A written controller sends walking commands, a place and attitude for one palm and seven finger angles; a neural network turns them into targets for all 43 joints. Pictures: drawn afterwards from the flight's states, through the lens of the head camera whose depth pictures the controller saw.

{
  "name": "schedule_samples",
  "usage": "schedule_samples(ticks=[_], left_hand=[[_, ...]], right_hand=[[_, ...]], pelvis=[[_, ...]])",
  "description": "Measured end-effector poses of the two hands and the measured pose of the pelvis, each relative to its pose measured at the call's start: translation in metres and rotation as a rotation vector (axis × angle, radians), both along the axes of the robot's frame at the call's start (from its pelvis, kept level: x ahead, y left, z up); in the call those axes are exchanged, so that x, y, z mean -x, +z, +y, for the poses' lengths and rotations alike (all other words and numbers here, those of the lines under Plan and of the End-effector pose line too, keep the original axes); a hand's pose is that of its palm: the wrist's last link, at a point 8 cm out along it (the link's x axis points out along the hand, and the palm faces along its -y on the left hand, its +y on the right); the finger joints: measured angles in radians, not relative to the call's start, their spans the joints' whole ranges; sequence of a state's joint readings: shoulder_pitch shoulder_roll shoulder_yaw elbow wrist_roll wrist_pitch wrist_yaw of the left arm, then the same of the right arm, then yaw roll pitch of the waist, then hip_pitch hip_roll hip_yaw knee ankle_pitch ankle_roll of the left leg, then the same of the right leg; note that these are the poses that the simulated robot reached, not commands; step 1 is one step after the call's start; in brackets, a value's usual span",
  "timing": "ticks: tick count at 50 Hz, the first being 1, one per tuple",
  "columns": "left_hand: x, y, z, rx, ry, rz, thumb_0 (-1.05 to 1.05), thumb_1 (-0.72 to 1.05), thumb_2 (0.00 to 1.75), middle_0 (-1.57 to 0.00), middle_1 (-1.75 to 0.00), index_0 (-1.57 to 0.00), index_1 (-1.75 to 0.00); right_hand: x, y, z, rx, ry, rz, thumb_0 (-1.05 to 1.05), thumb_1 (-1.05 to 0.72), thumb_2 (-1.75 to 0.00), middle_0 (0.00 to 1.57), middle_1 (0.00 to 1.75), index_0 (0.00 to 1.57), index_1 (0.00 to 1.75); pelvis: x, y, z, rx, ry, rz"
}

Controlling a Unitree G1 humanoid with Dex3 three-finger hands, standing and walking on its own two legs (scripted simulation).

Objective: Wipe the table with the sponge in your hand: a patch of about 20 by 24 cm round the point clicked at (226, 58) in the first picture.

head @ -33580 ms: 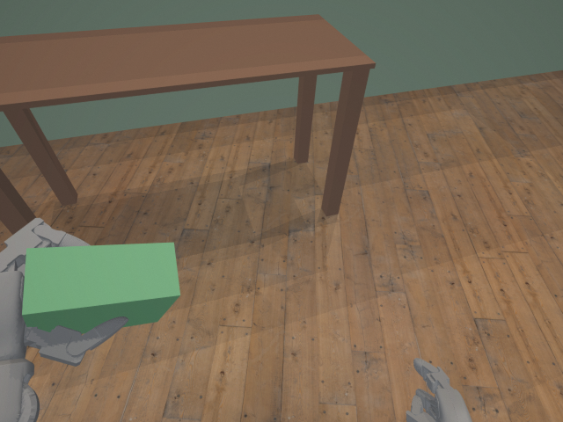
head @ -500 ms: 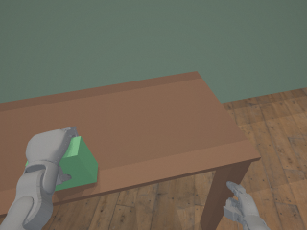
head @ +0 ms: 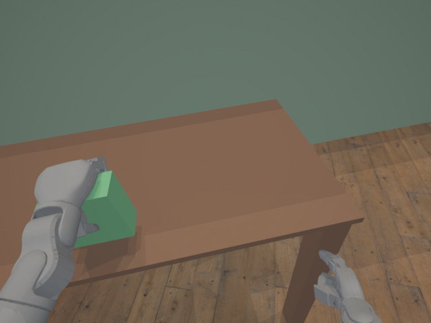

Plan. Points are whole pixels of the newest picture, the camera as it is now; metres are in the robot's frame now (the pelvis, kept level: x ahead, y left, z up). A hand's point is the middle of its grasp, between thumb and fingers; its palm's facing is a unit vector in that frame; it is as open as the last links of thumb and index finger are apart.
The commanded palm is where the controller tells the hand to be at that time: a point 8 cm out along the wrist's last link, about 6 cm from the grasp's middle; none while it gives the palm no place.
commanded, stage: lift the sponge slowly off the table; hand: left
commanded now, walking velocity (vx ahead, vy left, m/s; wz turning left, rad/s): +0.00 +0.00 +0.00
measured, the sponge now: (97, 217) +0.26 +0.28 +0.08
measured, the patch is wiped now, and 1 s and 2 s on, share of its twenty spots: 1.00 1.00 1.00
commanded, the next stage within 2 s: bring the sponge back beside the body in 0.88 s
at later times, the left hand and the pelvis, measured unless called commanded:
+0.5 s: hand (82, 183) +0.27 +0.28 +0.16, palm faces +0.12 -0.06 -0.99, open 10.1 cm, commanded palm +0.23 +0.28 +0.24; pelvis +0.00 +0.01 +0.00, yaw +0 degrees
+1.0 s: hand (79, 173) +0.27 +0.28 +0.18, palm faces +0.14 -0.06 -0.99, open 10.1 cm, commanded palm +0.22 +0.28 +0.26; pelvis -0.01 +0.00 +0.00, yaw +0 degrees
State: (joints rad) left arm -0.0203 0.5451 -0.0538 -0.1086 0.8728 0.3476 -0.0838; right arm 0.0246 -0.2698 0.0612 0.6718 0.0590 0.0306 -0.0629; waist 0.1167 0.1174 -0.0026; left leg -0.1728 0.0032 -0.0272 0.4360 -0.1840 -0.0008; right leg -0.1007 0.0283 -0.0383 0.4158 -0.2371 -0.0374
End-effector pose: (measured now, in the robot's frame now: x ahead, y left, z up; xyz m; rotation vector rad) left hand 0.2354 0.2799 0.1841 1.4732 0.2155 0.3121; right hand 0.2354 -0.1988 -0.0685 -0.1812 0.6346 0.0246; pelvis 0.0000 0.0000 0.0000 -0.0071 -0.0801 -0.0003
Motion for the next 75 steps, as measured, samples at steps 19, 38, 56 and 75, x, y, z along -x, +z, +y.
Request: schedule_samples(ticks=[19,38,56,75], left_hand=[[-0.003,0.020,0.006,0.000,0.009,-0.014,-0.01,-0.50,1.05,-0.72,-1.34,-0.74,-1.34],[-0.008,0.049,-0.003,0.009,0.008,-0.094,-0.01,-0.50,1.05,-0.72,-1.34,-0.74,-1.34],[-0.001,0.048,-0.005,-0.001,0.002,-0.063,-0.01,-0.50,1.05,-0.72,-1.34,-0.75,-1.34],[0.032,0.033,-0.003,-0.002,-0.014,-0.050,-0.01,-0.50,1.05,-0.72,-1.34,-0.75,-1.34]], right_hand=[[-0.001,0.000,-0.001,0.013,-0.006,-0.002,0.01,-0.90,-0.90,0.20,0.30,0.20,0.31],[0.000,0.000,0.002,-0.009,-0.012,-0.001,0.01,-0.90,-0.90,0.20,0.30,0.17,0.29],[0.000,-0.001,-0.001,-0.018,0.002,-0.010,0.01,-0.90,-0.90,0.20,0.30,0.18,0.29],[0.003,0.001,0.004,0.000,0.016,-0.026,0.01,-0.90,-0.90,0.20,0.30,0.18,0.29]], pelvis=[[0.000,-0.001,0.004,-0.001,0.003,0.007],[0.004,-0.001,0.006,-0.005,-0.004,0.017],[0.004,-0.003,0.000,-0.007,-0.004,0.024],[0.010,-0.004,0.000,-0.002,-0.001,0.000]])
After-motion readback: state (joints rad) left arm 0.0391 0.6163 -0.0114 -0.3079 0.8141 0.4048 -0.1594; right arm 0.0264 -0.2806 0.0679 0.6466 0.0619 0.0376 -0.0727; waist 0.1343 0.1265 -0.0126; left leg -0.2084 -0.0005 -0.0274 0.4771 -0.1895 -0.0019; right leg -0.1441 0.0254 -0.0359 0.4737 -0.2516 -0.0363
